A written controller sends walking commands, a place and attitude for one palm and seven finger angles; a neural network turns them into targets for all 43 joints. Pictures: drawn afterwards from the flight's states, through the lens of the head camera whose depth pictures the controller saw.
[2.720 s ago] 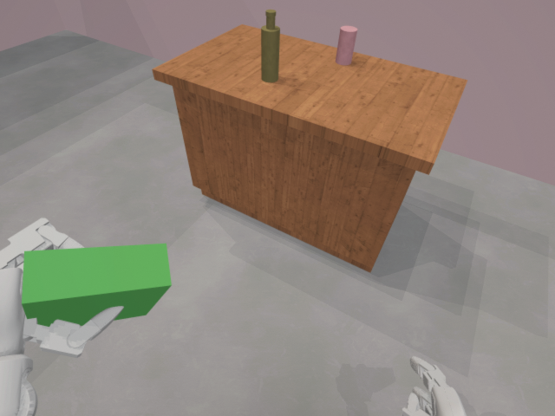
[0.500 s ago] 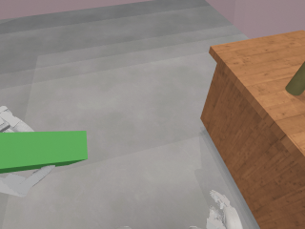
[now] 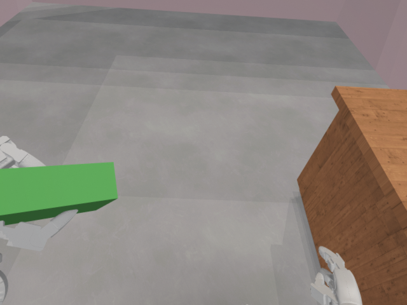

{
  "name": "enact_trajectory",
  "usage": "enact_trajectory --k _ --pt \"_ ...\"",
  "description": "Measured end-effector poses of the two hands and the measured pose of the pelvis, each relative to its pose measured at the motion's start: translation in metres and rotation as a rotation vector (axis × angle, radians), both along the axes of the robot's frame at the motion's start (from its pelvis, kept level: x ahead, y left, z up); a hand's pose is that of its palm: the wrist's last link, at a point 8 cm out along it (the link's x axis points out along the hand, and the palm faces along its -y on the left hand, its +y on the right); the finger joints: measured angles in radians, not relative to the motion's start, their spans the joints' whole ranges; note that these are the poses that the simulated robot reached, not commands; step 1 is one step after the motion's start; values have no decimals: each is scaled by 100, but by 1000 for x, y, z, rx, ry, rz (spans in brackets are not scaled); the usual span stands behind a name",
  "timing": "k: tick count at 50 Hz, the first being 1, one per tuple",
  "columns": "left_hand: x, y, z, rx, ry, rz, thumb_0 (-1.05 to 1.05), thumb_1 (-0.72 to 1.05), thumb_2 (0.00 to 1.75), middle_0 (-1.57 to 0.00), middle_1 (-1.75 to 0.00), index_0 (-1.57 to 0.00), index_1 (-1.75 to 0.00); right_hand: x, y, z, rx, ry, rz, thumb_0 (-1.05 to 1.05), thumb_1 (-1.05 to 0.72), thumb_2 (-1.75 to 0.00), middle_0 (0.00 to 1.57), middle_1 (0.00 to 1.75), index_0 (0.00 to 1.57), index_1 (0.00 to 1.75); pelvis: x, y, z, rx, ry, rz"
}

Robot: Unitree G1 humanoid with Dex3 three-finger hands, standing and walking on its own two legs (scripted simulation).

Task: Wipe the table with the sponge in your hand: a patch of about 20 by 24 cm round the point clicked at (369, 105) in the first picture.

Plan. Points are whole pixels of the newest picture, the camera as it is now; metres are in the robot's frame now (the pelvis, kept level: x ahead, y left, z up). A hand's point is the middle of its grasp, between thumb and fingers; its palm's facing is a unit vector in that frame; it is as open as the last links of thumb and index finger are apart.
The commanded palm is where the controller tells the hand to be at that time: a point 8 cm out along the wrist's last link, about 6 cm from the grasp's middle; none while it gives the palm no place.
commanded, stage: walk to a spot facing it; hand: left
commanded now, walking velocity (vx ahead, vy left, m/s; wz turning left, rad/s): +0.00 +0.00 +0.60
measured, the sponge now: (72, 193) +0.23 +0.20 +0.17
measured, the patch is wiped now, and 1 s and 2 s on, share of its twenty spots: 0.00 0.00 0.00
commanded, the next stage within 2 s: turn to face it in 1.62 s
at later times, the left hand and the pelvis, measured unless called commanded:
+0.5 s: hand out of the picture +0.07 +0.23 +0.19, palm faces +0.62 -0.63 -0.46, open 9.0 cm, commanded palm +0.00 +0.26 +0.19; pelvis -0.05 -0.06 +0.02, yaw +20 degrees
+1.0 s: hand out of the picture +0.05 +0.26 +0.20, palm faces +0.76 -0.44 -0.47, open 9.0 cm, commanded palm -0.01 +0.28 +0.19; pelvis +0.00 -0.04 +0.00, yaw +32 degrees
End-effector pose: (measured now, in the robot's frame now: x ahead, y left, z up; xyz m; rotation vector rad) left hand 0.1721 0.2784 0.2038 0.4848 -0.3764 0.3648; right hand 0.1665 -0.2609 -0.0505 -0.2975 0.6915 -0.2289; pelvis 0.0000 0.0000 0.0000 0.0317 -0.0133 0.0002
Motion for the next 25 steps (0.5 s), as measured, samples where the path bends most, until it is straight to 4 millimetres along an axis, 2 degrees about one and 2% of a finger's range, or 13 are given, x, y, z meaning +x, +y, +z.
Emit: enact_trajectory --k 3,6,11,15,17,22,25 --pt "-18 4 -4 0 34 27 -1 -42 105 -85 -140 -85 -140 -7 30 -5 80 13 73 1 -90 -90 19 30 20 30 -10 -3 6 -32 -8 55" --pt "-42 -1 1 -1 56 44 -1 -42 105 -85 -140 -85 -140 -16 55 -11 158 40 152 1 -90 -90 20 30 20 30 -19 -8 10 -54 -8 99" --pt "-85 -9 11 40 87 134 -1 -42 105 -85 -140 -85 -140 -27 75 -29 243 90 255 1 -90 -90 20 30 21 30 -33 -24 11 -61 -5 154" --pt "-112 -17 7 63 113 253 -1 -42 105 -85 -140 -85 -140 -26 70 -48 267 121 327 1 -90 -90 20 30 21 30 -43 -44 2 -40 0 210" --pt "-123 -21 3 21 123 299 -1 -42 105 -85 -140 -85 -140 -24 61 -52 237 155 368 1 -90 -90 20 30 21 30 -48 -50 5 -20 -13 245" --pt "-146 -30 1 -28 166 353 -1 -42 105 -85 -139 -85 -140 -14 32 -38 147 180 376 1 -90 -90 20 30 21 30 -51 -57 19 19 -12 316" --pt "-156 -28 3 -18 183 379 -1 -42 105 -85 -139 -85 -140 -3 18 -26 89 163 378 1 -90 -90 20 30 21 30 -52 -59 24 32 1 356"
